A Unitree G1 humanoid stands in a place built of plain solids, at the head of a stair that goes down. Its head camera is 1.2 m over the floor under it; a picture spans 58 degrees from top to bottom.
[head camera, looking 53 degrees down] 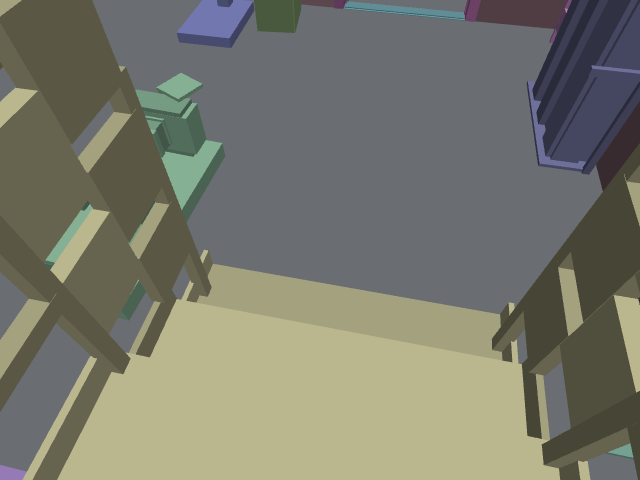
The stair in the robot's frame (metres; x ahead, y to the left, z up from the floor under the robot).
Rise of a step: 0.18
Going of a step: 0.28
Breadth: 1.25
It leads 12 degrees to the right of straight ahead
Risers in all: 3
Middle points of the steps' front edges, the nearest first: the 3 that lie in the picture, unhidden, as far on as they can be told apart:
0.38 -0.02 0.00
0.65 -0.07 -0.18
0.93 -0.13 -0.36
